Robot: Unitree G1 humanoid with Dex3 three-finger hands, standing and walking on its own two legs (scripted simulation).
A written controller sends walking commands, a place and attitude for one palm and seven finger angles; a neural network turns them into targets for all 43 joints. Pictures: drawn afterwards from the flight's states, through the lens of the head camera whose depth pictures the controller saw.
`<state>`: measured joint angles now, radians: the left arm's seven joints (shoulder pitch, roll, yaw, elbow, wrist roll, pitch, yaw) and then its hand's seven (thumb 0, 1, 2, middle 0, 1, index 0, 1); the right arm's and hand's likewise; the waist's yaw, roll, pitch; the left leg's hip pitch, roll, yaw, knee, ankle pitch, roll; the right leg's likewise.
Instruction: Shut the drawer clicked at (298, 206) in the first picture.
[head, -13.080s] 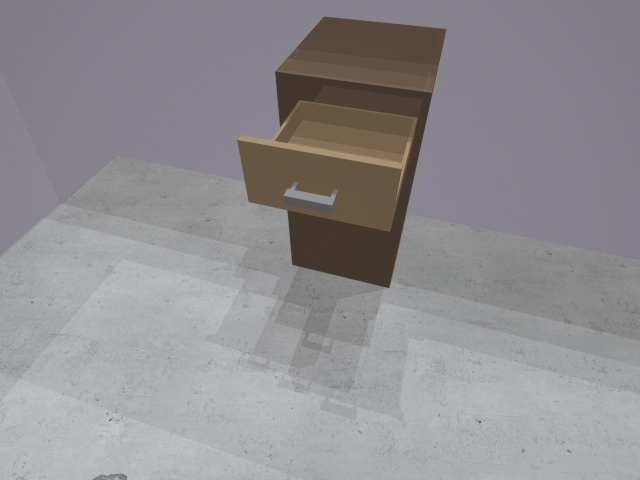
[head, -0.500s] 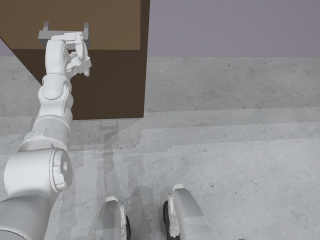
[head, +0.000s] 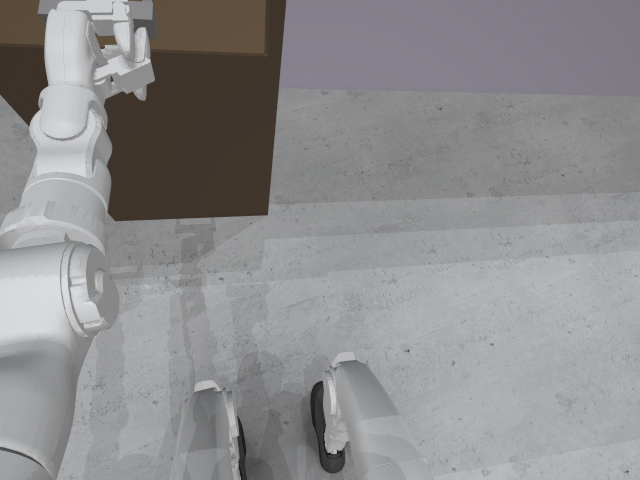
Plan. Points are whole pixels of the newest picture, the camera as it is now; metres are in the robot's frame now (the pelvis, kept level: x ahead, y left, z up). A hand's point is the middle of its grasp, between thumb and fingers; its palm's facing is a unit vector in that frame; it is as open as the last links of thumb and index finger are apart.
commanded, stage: pull the fist back off the drawer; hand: left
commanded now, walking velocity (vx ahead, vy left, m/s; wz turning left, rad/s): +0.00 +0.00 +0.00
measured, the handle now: (103, 3) +0.66 +0.16 +0.06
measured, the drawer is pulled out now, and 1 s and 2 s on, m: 0.00 0.00 0.00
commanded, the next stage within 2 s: draw the hand back to the body in 0.76 s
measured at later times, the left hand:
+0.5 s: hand (146, 64) +0.58 +0.12 +0.06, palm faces -0.06 -1.00 -0.04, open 3.0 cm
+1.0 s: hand (133, 83) +0.53 +0.12 +0.08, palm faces -0.05 -1.00 -0.05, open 3.3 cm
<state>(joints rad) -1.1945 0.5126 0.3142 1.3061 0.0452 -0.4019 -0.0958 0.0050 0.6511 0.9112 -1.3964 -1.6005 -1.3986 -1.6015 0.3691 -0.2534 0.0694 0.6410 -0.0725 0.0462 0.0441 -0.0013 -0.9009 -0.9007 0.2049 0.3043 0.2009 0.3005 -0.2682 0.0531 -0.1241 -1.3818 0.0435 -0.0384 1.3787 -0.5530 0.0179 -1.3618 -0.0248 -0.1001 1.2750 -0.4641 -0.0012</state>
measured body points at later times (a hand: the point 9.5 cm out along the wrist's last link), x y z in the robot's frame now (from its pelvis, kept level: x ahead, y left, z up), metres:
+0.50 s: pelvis -0.01 +0.01 +0.00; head +0.18 +0.03 +0.40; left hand +0.57 +0.17 +0.06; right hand -0.04 -0.24 -0.11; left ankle +0.03 +0.11 -0.60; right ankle +0.06 -0.13 -0.60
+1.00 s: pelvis +0.04 +0.00 +0.04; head +0.19 +0.01 +0.46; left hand +0.53 +0.18 +0.08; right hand +0.08 -0.26 -0.08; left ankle +0.03 +0.11 -0.60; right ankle +0.06 -0.13 -0.60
